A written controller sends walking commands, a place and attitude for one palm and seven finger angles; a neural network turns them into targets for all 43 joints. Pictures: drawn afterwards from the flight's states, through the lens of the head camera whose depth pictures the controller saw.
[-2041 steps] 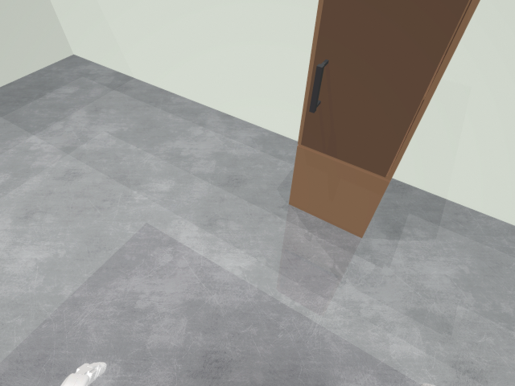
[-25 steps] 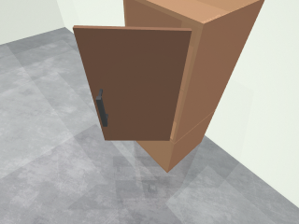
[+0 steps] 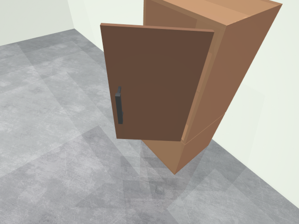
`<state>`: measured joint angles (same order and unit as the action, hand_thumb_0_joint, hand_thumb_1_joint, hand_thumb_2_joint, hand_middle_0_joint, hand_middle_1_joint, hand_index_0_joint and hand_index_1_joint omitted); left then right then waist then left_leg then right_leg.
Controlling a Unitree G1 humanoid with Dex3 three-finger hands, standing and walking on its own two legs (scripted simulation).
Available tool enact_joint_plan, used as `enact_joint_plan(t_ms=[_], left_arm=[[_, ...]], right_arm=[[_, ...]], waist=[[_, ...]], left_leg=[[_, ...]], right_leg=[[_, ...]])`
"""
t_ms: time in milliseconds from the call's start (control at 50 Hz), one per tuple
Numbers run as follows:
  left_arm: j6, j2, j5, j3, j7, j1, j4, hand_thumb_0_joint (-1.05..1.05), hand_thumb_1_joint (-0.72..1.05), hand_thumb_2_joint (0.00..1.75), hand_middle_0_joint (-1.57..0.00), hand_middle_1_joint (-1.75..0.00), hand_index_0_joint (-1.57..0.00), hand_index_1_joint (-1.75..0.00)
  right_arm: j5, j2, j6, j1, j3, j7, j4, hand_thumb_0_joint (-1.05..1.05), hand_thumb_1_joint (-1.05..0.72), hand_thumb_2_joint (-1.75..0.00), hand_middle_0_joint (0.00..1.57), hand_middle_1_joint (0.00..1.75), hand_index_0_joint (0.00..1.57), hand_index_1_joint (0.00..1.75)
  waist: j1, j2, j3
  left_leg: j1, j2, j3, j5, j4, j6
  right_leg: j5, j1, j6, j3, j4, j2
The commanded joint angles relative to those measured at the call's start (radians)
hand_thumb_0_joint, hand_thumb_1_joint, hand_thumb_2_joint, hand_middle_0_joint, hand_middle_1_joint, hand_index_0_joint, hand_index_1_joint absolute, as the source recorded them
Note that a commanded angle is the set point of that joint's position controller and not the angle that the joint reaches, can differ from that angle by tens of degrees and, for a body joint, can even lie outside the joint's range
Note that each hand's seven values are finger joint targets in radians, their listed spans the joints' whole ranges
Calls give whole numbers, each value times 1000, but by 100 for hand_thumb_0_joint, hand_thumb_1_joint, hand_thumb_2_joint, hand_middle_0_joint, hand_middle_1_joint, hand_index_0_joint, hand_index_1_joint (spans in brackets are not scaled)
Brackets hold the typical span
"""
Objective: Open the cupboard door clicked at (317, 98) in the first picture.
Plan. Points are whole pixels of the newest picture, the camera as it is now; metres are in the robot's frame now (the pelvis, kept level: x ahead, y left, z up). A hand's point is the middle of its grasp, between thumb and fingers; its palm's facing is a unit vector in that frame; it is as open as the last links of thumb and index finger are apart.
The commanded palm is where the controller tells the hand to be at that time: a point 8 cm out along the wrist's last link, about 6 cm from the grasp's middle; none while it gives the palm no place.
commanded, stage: come to a stop and stand still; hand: left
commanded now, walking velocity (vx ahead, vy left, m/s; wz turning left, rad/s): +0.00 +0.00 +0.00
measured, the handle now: (120, 106) +0.56 +0.15 -0.06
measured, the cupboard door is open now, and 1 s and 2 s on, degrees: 49 49 49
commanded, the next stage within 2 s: look again from close up in 0.30 s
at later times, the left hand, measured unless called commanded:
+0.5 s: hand out of the picture +0.01 +0.20 -0.16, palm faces -0.02 -0.97 -0.25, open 7.4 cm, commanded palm none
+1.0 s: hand out of the picture -0.01 +0.14 -0.17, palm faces +0.00 -0.98 -0.18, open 7.3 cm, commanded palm none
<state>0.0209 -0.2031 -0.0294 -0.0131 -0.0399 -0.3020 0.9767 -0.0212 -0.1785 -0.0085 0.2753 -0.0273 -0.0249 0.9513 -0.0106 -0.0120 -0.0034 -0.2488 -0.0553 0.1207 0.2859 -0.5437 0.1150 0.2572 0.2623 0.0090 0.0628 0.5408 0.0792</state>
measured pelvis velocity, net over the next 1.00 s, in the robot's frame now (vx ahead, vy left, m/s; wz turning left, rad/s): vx -0.01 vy -0.03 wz -0.01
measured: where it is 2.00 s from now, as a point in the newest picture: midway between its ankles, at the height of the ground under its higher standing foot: outside the picture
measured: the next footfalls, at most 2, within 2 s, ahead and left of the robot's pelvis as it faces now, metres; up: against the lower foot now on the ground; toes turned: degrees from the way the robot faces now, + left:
none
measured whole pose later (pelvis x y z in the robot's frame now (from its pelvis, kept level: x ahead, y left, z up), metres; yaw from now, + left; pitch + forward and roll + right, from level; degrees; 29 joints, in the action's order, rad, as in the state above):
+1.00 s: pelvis -0.01 -0.03 +0.01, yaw +0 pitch -2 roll +0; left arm -0.01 -0.16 -0.02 0.02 -0.04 -0.30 1.09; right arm -0.01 -0.16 -0.01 0.24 0.00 -0.01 1.13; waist -0.01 -0.01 -0.02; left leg -0.17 -0.03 0.11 0.18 -0.38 0.07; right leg 0.16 0.19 0.02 0.07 0.39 0.05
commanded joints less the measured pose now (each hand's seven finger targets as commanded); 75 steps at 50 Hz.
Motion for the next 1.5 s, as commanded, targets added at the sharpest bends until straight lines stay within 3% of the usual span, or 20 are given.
enact_joint_plan(t_ms=[0, 60, 140, 220, 300, 440, 540, 860, 1000, 1060, 1140, 1200, 1300, 1360, 1420, 1440, 1460, 1480], left_arm=[[-22, -102, 2, -20, 0, -29, -69, 0, 90, 90, -20, -30, -20, -30], [-21, -108, 3, -20, 0, -23, -70, 0, 90, 90, -20, -30, -20, -30], [-22, -128, 4, -25, 1, -18, -67, 0, 90, 90, -20, -30, -20, -30], [-20, -137, 4, -26, 1, -11, -57, 0, 90, 90, -20, -30, -20, -30], [-25, -143, 4, -23, 1, -8, -41, 0, 90, 90, -20, -30, -20, -30], [-27, -144, 2, -16, 3, -8, -4, 0, 90, 90, -20, -30, -20, -30], [-34, -144, 3, -10, 4, -8, 19, 0, 90, 90, -20, -30, -20, -30], [-43, -76, 8, 12, -6, -46, 73, 0, 90, 90, -20, -30, -20, -30], [-43, -47, 9, 13, -9, -72, 83, 0, 90, 90, -20, -30, -20, -30], [-39, -28, 7, 12, -4, -93, 95, 0, 90, 90, -20, -30, -20, -30], [-27, -14, -3, -6, 6, -129, 92, 0, 90, 90, -20, -30, -20, -30], [-27, 3, -2, -14, 13, -161, 90, 0, 90, 90, -20, -30, -20, -30], [-32, 27, 1, -24, 24, -182, 84, 0, 90, 90, -20, -30, -20, -30], [-42, 37, 1, -25, 23, -201, 87, 0, 90, 90, -20, -30, -20, -30], [-51, 34, 8, -15, 7, -215, 106, 0, 90, 90, -20, -30, -20, -30], [-54, 34, 11, -12, 2, -211, 114, 0, 90, 90, -20, -30, -20, -30], [-55, 43, 12, -7, -3, -209, 120, 0, 90, 90, -20, -30, -20, -30], [-58, 46, 14, -2, -9, -213, 122, 0, 90, 90, -20, -30, -20, -30]], right_arm=[[-1, -182, -26, 21, -37, -7, -67, 0, -90, -90, 20, 30, 20, 30], [-1, -193, -26, 13, -37, -7, -60, 0, -90, -90, 20, 30, 20, 30], [0, -211, -24, -16, -41, -2, -52, 0, -90, -90, 20, 30, 20, 30], [2, -220, -24, -29, -40, -1, -31, 0, -90, -90, 20, 30, 20, 30], [3, -215, -24, -39, -36, 3, -9, 0, -90, -90, 20, 30, 20, 30], [7, -213, -19, -52, -32, 9, 32, 0, -90, -90, 20, 30, 20, 30], [9, -208, -19, -49, -26, 14, 59, 0, -90, -90, 20, 30, 20, 30], [14, -112, -11, -6, 1, 14, 135, 0, -90, -90, 20, 30, 20, 30], [14, -77, -8, 21, 6, 12, 154, 0, -90, -90, 20, 30, 20, 30], [8, -67, -2, 50, 4, 9, 168, 0, -90, -90, 20, 30, 20, 30], [1, -74, 6, 65, -9, 6, 161, 0, -90, -90, 20, 30, 20, 30], [1, -67, 4, 74, -14, 2, 150, 0, -90, -90, 20, 30, 20, 30], [2, -64, -6, 110, -23, -6, 145, 0, -90, -90, 20, 30, 20, 30], [6, -43, -18, 115, -19, -8, 139, 0, -90, -90, 20, 30, 20, 30], [13, 7, -28, 128, 6, -12, 149, 0, -90, -90, 20, 30, 20, 30], [13, 15, -29, 138, 12, -15, 160, 0, -90, -90, 20, 30, 20, 30], [15, 16, -30, 141, 13, -19, 171, 0, -90, -90, 20, 30, 20, 30], [16, 7, -33, 152, 15, -25, 180, 0, -90, -90, 20, 30, 20, 30]], waist=[[10, 55, -39], [11, 38, -32], [12, 1, -48], [13, 39, -47], [14, 12, -28], [15, 22, -59], [12, 15, -53], [7, -10, -50], [7, -11, -70], [5, -28, -80], [12, 13, -141], [18, 30, -164], [13, 50, -134], [18, 14, -121], [12, -32, -104], [7, -52, -87], [3, -30, -86], [3, -6, -45]], left_leg=[[-18, 207, -249, -174, 237, -67], [13, 210, -243, -215, 238, -78], [-4, 208, -243, -99, 270, -79], [11, 213, -244, -70, 302, -97], [28, 203, -229, -73, 296, -92], [-15, 196, -229, 79, 345, -83], [-9, 185, -210, 71, 335, -75], [29, 165, -160, -46, 283, -85], [12, 158, -155, -27, 282, -91], [5, 159, -164, 131, 290, -88], [-91, 172, -193, 340, 307, -67], [-116, 178, -200, 349, 290, -54], [-101, 206, -224, 359, 276, -34], [-91, 192, -201, 252, 220, -35], [-54, 136, -105, -29, 122, -71], [-18, 139, -96, -139, 111, -76], [24, 153, -101, -278, 118, -78], [71, 166, -105, -467, 110, -82]], right_leg=[[-41, 2, -36, -17, -9, -5], [-45, 1, -34, -28, -17, -6], [-61, -15, -34, -43, -42, 8], [-59, -17, -31, -46, -48, 8], [-85, -42, -34, -57, -80, 23], [-70, -62, -28, -64, -124, 35], [-79, -79, -24, -72, -159, 45], [-87, -73, -19, -92, -225, 60], [-61, -62, -18, -91, -231, 58], [87, -41, -14, -81, -238, 37], [246, 3, -22, -75, -199, 11], [240, 12, -35, -76, -174, 3], [194, 4, -49, -62, -116, -14], [136, -19, -66, -95, -135, 6], [-58, -59, -77, -155, -168, 62], [-196, -71, -76, -142, -151, 63], [-378, -72, -65, -105, -119, 54], [-553, -104, -49, -81, -94, 49]])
